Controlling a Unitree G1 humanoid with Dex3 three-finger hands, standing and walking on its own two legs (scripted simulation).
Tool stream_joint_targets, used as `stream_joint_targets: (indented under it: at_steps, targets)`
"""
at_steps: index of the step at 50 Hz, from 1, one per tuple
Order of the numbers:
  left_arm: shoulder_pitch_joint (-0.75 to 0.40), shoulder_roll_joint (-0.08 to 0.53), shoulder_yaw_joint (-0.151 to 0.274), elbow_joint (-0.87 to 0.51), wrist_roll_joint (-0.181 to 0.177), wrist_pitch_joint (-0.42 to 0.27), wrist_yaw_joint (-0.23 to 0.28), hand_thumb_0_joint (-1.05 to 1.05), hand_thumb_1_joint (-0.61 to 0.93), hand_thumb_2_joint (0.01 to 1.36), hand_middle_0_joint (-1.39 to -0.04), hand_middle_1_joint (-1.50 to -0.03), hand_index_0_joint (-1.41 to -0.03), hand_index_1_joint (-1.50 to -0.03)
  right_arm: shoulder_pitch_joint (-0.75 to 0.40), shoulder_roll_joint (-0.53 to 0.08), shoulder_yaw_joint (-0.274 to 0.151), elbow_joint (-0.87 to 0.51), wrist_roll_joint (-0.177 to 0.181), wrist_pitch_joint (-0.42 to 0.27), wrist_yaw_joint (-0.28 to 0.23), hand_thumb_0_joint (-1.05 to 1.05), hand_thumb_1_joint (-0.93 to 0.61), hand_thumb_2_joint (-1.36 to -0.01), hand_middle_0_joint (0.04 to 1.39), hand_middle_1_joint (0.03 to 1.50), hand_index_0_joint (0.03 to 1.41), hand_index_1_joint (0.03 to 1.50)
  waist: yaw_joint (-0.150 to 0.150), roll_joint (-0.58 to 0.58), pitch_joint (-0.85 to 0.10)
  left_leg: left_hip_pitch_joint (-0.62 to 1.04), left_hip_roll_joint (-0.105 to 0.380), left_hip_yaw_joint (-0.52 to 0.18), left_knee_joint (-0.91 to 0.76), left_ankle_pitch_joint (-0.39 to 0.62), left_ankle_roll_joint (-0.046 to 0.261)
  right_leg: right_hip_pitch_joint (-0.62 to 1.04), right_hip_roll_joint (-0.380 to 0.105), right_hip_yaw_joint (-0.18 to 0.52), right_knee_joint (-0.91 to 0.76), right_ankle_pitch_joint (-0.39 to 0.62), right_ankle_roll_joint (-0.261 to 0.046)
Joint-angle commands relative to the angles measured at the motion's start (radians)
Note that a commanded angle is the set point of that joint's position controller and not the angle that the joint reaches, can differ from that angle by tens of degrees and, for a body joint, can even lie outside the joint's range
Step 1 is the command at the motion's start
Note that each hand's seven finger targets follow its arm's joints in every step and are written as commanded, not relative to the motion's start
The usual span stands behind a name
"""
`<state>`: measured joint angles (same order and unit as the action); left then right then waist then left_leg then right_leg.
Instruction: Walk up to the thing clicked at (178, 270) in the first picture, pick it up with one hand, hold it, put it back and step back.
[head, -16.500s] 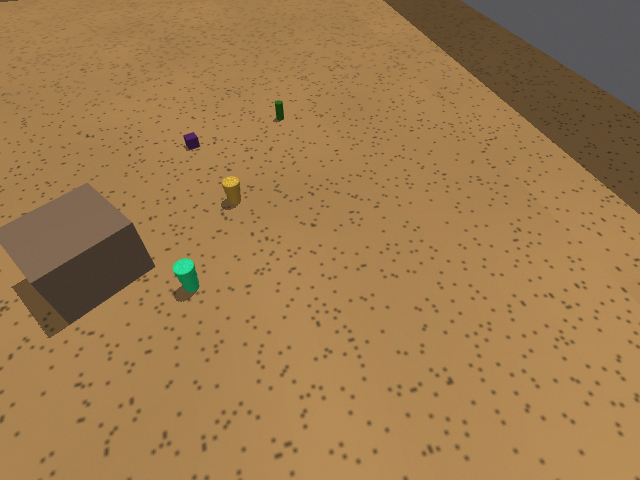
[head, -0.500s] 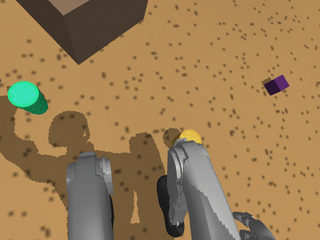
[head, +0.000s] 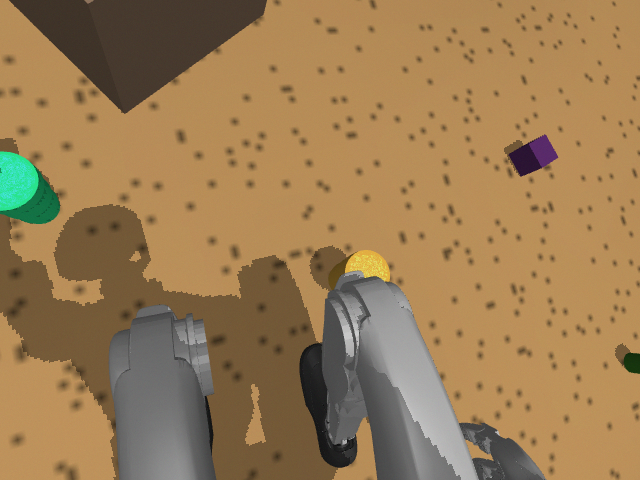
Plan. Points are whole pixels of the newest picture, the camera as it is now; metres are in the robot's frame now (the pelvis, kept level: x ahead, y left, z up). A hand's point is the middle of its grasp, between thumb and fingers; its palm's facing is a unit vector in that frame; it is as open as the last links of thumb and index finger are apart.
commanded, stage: approach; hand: left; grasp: from above
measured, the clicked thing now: (23, 195) +0.49 +0.33 -0.28
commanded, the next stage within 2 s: rest palm in 0.64 s
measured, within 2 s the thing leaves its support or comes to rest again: neither
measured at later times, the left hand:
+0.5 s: hand out of the picture +0.49 +0.32 -0.16, palm faces -0.50 -0.08 -0.86, open 14.1 cm
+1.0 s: hand out of the picture +0.47 +0.33 -0.19, palm faces -0.42 -0.07 -0.90, open 13.7 cm
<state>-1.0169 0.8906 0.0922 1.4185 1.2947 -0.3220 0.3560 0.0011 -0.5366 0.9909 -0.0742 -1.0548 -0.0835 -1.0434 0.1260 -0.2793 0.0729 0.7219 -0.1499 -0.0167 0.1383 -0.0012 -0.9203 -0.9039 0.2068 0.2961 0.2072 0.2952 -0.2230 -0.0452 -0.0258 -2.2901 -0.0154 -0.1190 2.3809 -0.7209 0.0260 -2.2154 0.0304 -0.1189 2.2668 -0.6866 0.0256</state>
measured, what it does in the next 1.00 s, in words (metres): stands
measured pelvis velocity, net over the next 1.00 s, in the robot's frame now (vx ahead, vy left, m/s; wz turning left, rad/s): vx -0.01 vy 0.00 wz -0.02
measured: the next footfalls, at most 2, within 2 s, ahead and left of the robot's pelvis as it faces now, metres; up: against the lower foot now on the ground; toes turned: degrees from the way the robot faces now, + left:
none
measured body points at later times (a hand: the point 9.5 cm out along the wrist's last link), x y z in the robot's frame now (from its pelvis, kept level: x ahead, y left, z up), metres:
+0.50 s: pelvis +0.00 +0.00 +0.00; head +0.26 +0.05 +0.36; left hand +0.51 +0.32 -0.11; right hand -0.01 -0.26 -0.09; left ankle +0.07 +0.11 -0.31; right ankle +0.10 -0.12 -0.31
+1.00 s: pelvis -0.01 +0.00 -0.02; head +0.24 +0.12 +0.34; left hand +0.49 +0.34 -0.14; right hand +0.08 -0.27 -0.09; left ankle +0.07 +0.11 -0.31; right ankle +0.10 -0.12 -0.31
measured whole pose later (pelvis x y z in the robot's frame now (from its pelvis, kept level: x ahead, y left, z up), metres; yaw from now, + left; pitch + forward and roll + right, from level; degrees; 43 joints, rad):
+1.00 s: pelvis -0.01 +0.00 -0.02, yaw -1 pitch +33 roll -12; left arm -1.13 0.93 0.05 1.58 1.36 -0.26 0.41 0.00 -0.48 0.99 -0.09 -1.07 -0.10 -1.05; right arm 0.08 -0.29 0.16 0.65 -0.15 -0.02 0.14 0.00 -0.91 -0.90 0.21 0.30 0.21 0.30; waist -0.31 -0.06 -0.01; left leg -2.34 -0.03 -0.14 2.43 -0.68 0.04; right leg -2.24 0.03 -0.14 2.29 -0.65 0.04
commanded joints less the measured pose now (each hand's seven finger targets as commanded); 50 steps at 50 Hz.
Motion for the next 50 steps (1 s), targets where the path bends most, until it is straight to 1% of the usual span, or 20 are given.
stream_joint_targets:
  at_steps: [1,4,6,9,12,13,17,21,23,28,30,32,33,34,37,38,41,44,47,50]
  targets:
    - [-0.449,0.177,-0.011,-0.095,0.002,0.023,0.078,0.0,-0.536,0.97,-0.061,-1.094,-0.08,-1.073,0.275,-0.273,-0.065,0.027,-0.002,-0.01,-0.014,0.0,-0.915,-0.901,0.2,0.3,0.2,0.3,-0.096,0.415,-0.668,0.61,0.016,0.008,-0.253,0.263,-0.004,0.231,0.024,-0.059,-0.19,0.262,-0.056]
    - [-0.481,0.219,0.01,-0.032,0.037,0.075,0.116,0.0,-0.549,0.985,-0.065,-1.081,-0.078,-1.068,0.282,-0.278,-0.044,0.014,-0.008,-0.015,-0.016,0.0,-0.916,-0.902,0.199,0.3,0.2,0.3,-0.106,0.439,-0.679,0.605,0.017,0.014,-0.246,0.279,-0.006,0.24,0.027,-0.061,-0.181,0.286,-0.06]
    - [-0.499,0.261,0.038,-0.025,0.048,0.116,0.138,0.0,-0.554,0.987,-0.069,-1.066,-0.078,-1.056,0.273,-0.28,-0.033,-0.003,-0.006,-0.012,-0.016,0.0,-0.916,-0.902,0.199,0.3,0.199,0.3,-0.093,0.502,-0.703,0.616,0.018,0.019,-0.26,0.294,-0.012,0.24,0.024,-0.06,-0.164,0.296,-0.063]
    - [-0.485,0.275,0.048,-0.022,0.041,0.187,0.145,0.0,-0.563,0.992,-0.075,-1.06,-0.08,-1.055,0.262,-0.283,-0.022,-0.036,0.007,-0.009,-0.015,0.0,-0.918,-0.903,0.199,0.3,0.199,0.3,-0.085,0.525,-0.744,0.628,0.017,0.031,-0.266,0.3,-0.01,0.266,0.026,-0.052,-0.165,0.316,-0.07]
    - [-0.464,0.308,0.059,-0.032,0.01,0.243,0.121,0.0,-0.561,0.987,-0.078,-1.036,-0.08,-1.034,0.258,-0.291,-0.016,-0.07,0.03,-0.005,-0.017,0.0,-0.916,-0.902,0.199,0.3,0.199,0.3,-0.084,0.483,-0.784,0.565,0.012,0.052,-0.255,0.287,0.008,0.347,0.029,-0.038,-0.186,0.328,-0.066]
    - [-0.435,0.308,0.052,-0.013,0.005,0.263,0.103,0.0,-0.578,0.998,-0.082,-1.034,-0.078,-1.038,0.268,-0.287,-0.009,-0.073,0.034,-0.002,-0.018,0.0,-0.92,-0.904,0.199,0.3,0.199,0.3,-0.092,0.437,-0.753,0.52,0.01,0.063,-0.242,0.276,0.02,0.391,0.031,-0.029,-0.21,0.331,-0.057]
    - [-0.327,0.326,0.048,-0.019,-0.078,0.297,0.005,0.0,-0.559,0.975,-0.077,-1.046,-0.083,-1.039,0.265,-0.274,0.002,-0.088,0.057,0.009,-0.022,0.0,-0.916,-0.902,0.199,0.3,0.199,0.3,-0.071,0.318,-0.689,0.388,0.006,0.073,-0.241,0.207,0.04,0.456,0.034,-0.008,-0.243,0.27,-0.046]
    - [-0.214,0.364,0.046,-0.052,-0.12,0.27,-0.106,0.0,-0.524,0.945,-0.078,-1.061,-0.096,-1.041,0.269,-0.281,0.01,-0.089,0.07,0.028,-0.026,0.0,-0.912,-0.899,0.2,0.3,0.2,0.3,-0.055,0.248,-0.667,0.328,0.0,0.069,-0.227,0.222,0.043,0.517,0.031,0.005,-0.239,0.277,-0.038]
    - [-0.17,0.341,0.041,-0.058,-0.145,0.238,-0.148,0.0,-0.486,0.924,-0.105,-1.054,-0.127,-1.031,0.271,-0.278,0.016,-0.088,0.068,0.038,-0.025,0.0,-0.912,-0.899,0.2,0.3,0.2,0.3,-0.054,0.226,-0.647,0.324,-0.001,0.063,-0.23,0.237,0.039,0.53,0.031,-0.001,-0.236,0.286,-0.038]
    - [-0.221,0.287,0.038,-0.167,-0.174,0.068,-0.175,0.0,-0.421,0.889,-0.147,-1.027,-0.172,-1.0,0.273,-0.281,0.005,-0.072,0.045,0.042,-0.026,0.0,-0.908,-0.897,0.2,0.3,0.2,0.3,-0.081,0.245,-0.592,0.338,0.002,0.044,-0.198,0.208,0.02,0.436,0.036,-0.03,-0.231,0.221,-0.054]
    - [-0.25,0.319,0.064,-0.221,-0.159,-0.012,-0.156,0.0,-0.421,0.882,-0.144,-1.017,-0.169,-0.989,0.273,-0.283,-0.001,-0.062,0.027,0.04,-0.028,0.0,-0.907,-0.896,0.2,0.3,0.2,0.3,-0.061,0.32,-0.62,0.439,0.011,0.031,-0.2,0.216,0.008,0.392,0.037,-0.037,-0.225,0.212,-0.058]
    - [-0.322,0.343,0.073,-0.323,-0.12,-0.079,-0.117,0.0,-0.44,0.892,-0.127,-1.028,-0.152,-1.001,0.268,-0.296,-0.014,-0.058,0.009,0.042,-0.032,0.0,-0.909,-0.897,0.2,0.3,0.2,0.3,-0.061,0.441,-0.674,0.57,0.018,0.011,-0.205,0.235,-0.011,0.321,0.032,-0.048,-0.203,0.214,-0.066]
    - [-0.262,0.333,0.067,-0.305,-0.082,-0.08,-0.098,0.0,-0.472,0.914,-0.112,-1.031,-0.131,-1.01,0.259,-0.298,-0.024,-0.053,0.007,0.046,-0.031,0.0,-0.91,-0.898,0.2,0.3,0.2,0.3,-0.041,0.495,-0.672,0.621,0.019,0.002,-0.223,0.25,-0.021,0.271,0.026,-0.052,-0.186,0.21,-0.071]
    - [-0.262,0.295,0.042,-0.313,-0.066,-0.081,-0.077,0.0,-0.475,0.957,-0.111,-1.054,-0.126,-1.036,0.252,-0.289,-0.028,-0.052,0.007,0.049,-0.026,0.0,-0.909,-0.898,0.2,0.3,0.2,0.3,-0.049,0.53,-0.688,0.659,0.026,-0.01,-0.244,0.258,-0.027,0.245,0.028,-0.063,-0.165,0.215,-0.068]
    - [-0.35,0.225,0.013,-0.32,-0.046,-0.061,-0.005,0.0,-0.453,1.027,-0.098,-1.129,-0.121,-1.102,0.234,-0.301,-0.052,-0.033,0.006,0.048,-0.017,0.0,-0.909,-0.899,0.2,0.3,0.2,0.3,-0.073,0.57,-0.674,0.736,0.028,-0.059,-0.296,0.24,-0.041,0.134,0.015,-0.087,-0.143,0.204,-0.066]
    - [-0.368,0.191,-0.014,-0.279,-0.047,-0.047,0.008,0.0,-0.463,1.006,-0.084,-1.117,-0.11,-1.088,0.228,-0.301,-0.055,-0.025,0.008,0.046,-0.017,0.0,-0.908,-0.898,0.2,0.3,0.2,0.3,-0.091,0.557,-0.648,0.72,0.027,-0.07,-0.302,0.216,-0.041,0.106,0.014,-0.095,-0.137,0.195,-0.064]
    - [-0.383,0.151,-0.05,-0.128,-0.007,0.001,0.045,0.0,-0.508,0.972,-0.063,-1.046,-0.075,-1.033,0.232,-0.3,-0.043,-0.001,0.007,0.038,-0.014,0.0,-0.906,-0.903,0.2,0.3,0.2,0.3,-0.12,0.5,-0.55,0.652,0.025,-0.076,-0.301,0.197,-0.037,0.07,0.007,-0.101,-0.138,0.196,-0.059]
    - [-0.405,0.181,-0.051,-0.005,0.027,0.037,0.074,0.0,-0.497,0.992,-0.07,-1.064,-0.082,-1.05,0.221,-0.303,-0.022,-0.004,0.003,0.025,-0.011,0.0,-0.905,-0.902,0.2,0.3,0.2,0.3,-0.133,0.452,-0.503,0.586,0.023,-0.059,-0.274,0.197,-0.028,0.078,0.008,-0.096,-0.135,0.208,-0.058]
    - [-0.429,0.259,-0.019,0.054,0.053,0.068,0.099,0.0,-0.498,0.993,-0.073,-1.081,-0.086,-1.067,0.214,-0.301,-0.001,-0.022,0.0,0.007,-0.01,0.0,-0.908,-0.903,0.199,0.3,0.2,0.3,-0.116,0.451,-0.53,0.535,0.012,-0.016,-0.243,0.207,-0.013,0.146,0.014,-0.079,-0.141,0.232,-0.06]
    - [-0.426,0.29,0.005,0.089,0.06,0.094,0.111,0.0,-0.492,0.979,-0.071,-1.079,-0.086,-1.061,0.218,-0.309,0.012,-0.054,-0.005,-0.009,-0.006,0.0,-0.904,-0.901,0.199,0.3,0.199,0.3,-0.139,0.436,-0.56,0.535,0.011,-0.001,-0.223,0.24,-0.008,0.189,0.016,-0.077,-0.143,0.256,-0.056]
